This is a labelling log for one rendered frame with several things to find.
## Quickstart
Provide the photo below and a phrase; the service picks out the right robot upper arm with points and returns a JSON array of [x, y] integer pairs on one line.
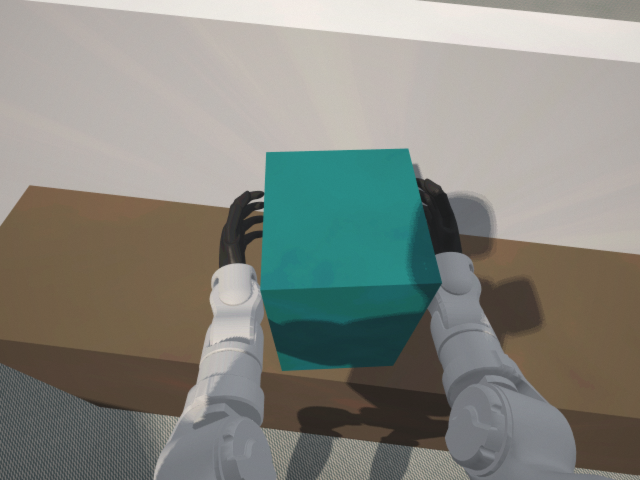
[[498, 434]]

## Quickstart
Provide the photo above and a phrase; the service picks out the pedestal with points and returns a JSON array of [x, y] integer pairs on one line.
[[107, 298]]

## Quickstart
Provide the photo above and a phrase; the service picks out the carton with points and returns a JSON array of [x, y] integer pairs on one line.
[[348, 267]]

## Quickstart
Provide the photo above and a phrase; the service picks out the left robot hand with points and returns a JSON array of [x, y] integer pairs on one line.
[[233, 240]]

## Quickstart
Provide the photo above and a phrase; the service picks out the right robot hand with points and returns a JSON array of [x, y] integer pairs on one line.
[[440, 218]]

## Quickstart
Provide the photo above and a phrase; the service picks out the left robot forearm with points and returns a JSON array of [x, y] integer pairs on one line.
[[231, 363]]

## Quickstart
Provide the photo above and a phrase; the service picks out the left robot upper arm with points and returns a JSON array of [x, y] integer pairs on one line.
[[232, 448]]

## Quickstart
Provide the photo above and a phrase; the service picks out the right robot forearm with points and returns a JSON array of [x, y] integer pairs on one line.
[[466, 344]]

